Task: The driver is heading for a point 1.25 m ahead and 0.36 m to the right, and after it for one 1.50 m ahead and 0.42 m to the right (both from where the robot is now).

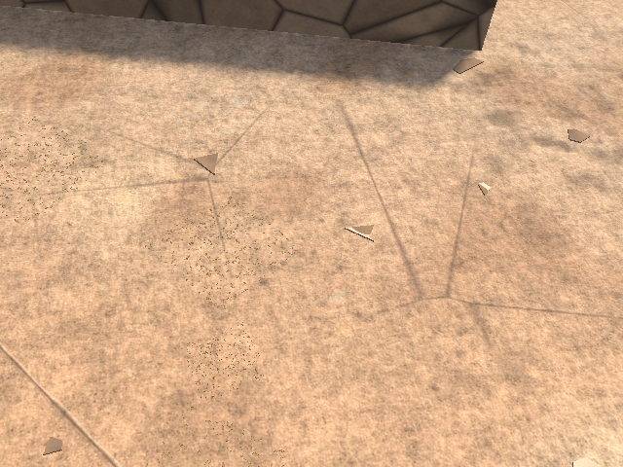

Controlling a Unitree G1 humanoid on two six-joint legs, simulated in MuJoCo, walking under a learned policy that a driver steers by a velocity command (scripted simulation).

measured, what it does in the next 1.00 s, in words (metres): walks ahead, turning right: right foot, then left foot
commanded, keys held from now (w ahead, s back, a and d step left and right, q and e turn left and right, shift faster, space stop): w+e+shift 0.64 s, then w+shift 0.02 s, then w+q+shift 0.34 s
